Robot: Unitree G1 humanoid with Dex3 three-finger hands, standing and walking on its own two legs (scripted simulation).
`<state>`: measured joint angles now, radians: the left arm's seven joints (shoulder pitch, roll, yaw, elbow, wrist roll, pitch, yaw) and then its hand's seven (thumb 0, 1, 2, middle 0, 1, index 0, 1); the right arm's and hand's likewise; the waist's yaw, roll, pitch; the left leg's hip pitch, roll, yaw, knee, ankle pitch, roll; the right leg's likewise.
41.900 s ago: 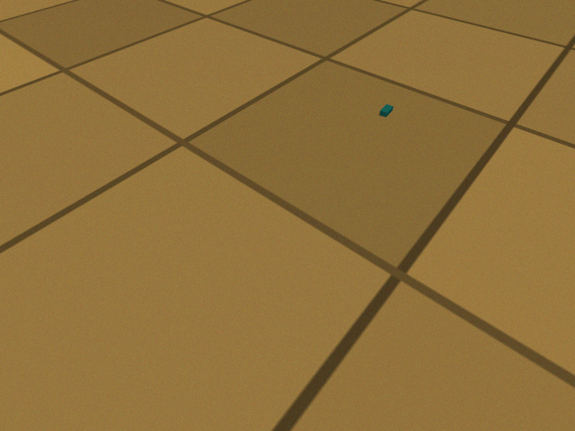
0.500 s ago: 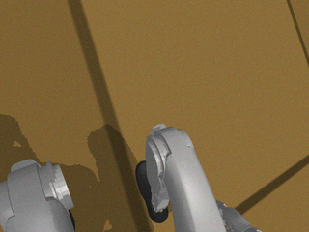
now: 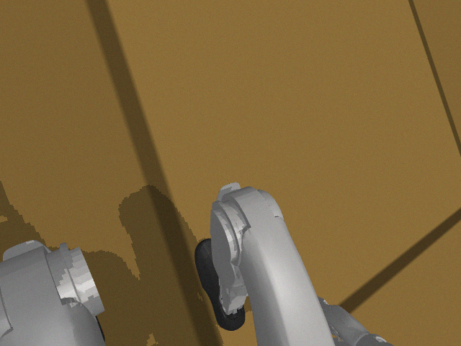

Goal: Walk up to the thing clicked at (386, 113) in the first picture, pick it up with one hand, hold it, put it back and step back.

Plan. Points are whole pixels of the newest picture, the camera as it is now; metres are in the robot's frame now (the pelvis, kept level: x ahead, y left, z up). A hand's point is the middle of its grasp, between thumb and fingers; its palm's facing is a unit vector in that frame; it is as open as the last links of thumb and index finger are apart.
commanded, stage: rest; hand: left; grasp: from above
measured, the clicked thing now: out of the picture +0.43 +0.38 -0.28
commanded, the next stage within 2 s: open in 0.12 s
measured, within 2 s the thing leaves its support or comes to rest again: neither
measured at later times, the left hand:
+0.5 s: hand out of the picture +0.42 +0.38 -0.24, palm faces -0.41 -0.18 -0.89, open 8.8 cm
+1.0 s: hand out of the picture +0.42 +0.38 -0.23, palm faces -0.42 -0.17 -0.89, open 13.0 cm
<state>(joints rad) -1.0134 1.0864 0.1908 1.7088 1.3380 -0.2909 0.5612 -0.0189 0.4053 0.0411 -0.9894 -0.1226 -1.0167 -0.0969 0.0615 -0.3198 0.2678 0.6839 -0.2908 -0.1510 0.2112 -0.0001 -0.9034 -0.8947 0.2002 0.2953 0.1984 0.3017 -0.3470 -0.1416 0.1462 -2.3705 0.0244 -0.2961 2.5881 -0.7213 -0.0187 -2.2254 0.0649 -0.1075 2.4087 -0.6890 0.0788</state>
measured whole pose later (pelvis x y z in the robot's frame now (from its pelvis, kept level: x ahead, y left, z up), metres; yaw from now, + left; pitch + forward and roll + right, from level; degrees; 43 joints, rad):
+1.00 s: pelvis +0.00 +0.00 +0.00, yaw -1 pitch +26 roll -16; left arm -1.02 1.11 0.16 1.71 1.32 -0.30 0.57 0.00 -0.30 0.81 -0.25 -0.84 -0.26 -0.83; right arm 0.05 -0.34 0.30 0.67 -0.29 -0.18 0.23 0.00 -0.89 -0.89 0.20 0.30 0.20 0.30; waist -0.35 -0.15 0.16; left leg -2.37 0.02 -0.31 2.59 -0.72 -0.01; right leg -2.21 0.07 -0.12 2.40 -0.68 0.08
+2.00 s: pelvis -0.02 -0.01 +0.05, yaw +5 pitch +31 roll -11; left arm -0.95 0.91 0.10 1.34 1.24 -0.34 0.18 0.00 -0.41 0.92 -0.17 -0.91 -0.17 -0.91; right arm 0.13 -0.33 0.13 0.65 -0.13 0.04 0.13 0.00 -0.91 -0.90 0.20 0.29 0.20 0.30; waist -0.24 -0.02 0.00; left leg -2.31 0.02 -0.19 2.38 -0.63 0.00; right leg -2.17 0.01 -0.05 2.26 -0.64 0.06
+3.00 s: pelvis +0.01 -0.01 +0.26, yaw +12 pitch +28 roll -5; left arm -0.04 0.40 0.10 0.27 0.16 0.24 0.01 0.00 0.89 0.90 -0.21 -0.30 -0.21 -0.30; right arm 0.05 -0.24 0.01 0.53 0.03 -0.04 -0.02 0.01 -0.91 -0.90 0.20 0.29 0.20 0.30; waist -0.06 0.03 -0.18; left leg -1.59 0.04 -0.10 1.70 -0.60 -0.02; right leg -1.51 -0.03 -0.04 1.63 -0.61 0.05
